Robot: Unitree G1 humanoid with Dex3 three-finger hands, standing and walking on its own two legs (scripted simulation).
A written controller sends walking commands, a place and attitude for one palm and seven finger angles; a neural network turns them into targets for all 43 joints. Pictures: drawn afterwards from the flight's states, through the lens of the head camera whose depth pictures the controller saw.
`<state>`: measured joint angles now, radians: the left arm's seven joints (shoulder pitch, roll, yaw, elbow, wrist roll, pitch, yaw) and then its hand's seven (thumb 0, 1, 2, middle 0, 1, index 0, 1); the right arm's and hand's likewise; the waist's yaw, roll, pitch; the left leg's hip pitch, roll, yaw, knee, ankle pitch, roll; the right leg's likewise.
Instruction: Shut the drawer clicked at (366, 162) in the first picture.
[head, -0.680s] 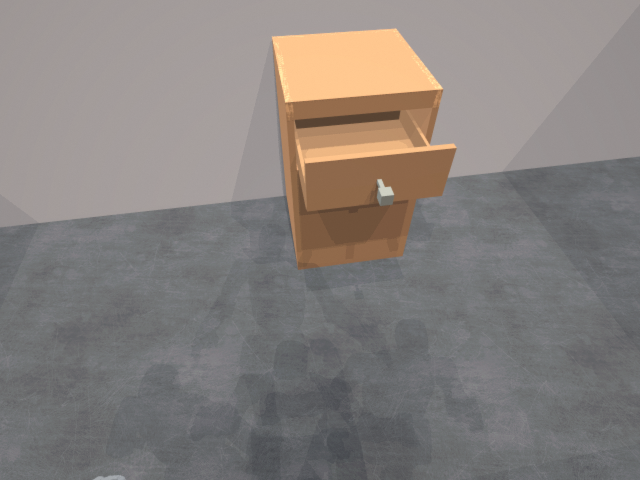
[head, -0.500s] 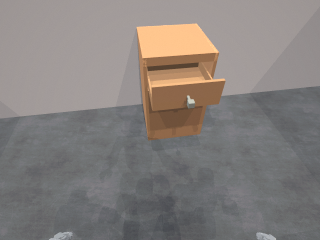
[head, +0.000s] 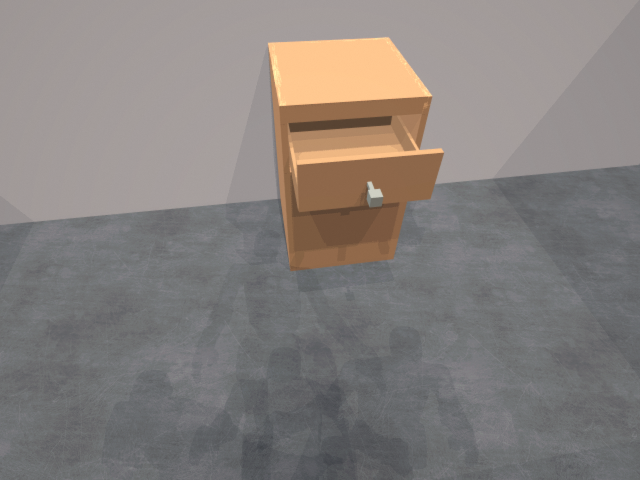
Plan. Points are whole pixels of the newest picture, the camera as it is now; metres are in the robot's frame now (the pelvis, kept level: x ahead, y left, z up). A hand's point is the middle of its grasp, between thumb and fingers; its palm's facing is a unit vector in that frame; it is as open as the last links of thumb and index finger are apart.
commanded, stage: stand and wait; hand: left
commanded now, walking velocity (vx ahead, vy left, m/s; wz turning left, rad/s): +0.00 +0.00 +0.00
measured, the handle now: (372, 193) +0.84 -0.09 -0.19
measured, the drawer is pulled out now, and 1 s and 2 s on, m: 0.19 0.19 0.19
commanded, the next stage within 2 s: look at it before walking up in 0.32 s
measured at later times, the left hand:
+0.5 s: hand out of the picture +0.06 +0.24 -0.16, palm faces -0.02 -0.95 -0.31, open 7.4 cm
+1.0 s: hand out of the picture +0.06 +0.24 -0.16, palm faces -0.01 -0.95 -0.31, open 7.4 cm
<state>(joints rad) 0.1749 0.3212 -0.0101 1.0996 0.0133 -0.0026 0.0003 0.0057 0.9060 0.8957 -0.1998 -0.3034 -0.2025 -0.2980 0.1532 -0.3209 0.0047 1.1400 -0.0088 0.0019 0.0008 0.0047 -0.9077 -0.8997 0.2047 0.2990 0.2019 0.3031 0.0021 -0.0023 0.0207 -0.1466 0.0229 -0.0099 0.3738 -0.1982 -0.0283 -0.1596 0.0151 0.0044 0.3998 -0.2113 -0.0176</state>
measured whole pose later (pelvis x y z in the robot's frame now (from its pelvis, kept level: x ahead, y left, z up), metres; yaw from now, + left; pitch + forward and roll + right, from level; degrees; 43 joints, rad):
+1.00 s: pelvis +0.00 +0.01 +0.00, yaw +0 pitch -2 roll +0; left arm 0.17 0.31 -0.01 1.11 0.02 -0.01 0.00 0.00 0.91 0.90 -0.20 -0.30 -0.20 -0.30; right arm 0.14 -0.31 0.01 1.13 -0.01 -0.01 0.00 0.00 -0.91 -0.90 0.20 0.30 0.20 0.30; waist 0.01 0.00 0.01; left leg -0.13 0.02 -0.01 0.34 -0.18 -0.02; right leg -0.14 0.01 0.01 0.36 -0.19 -0.01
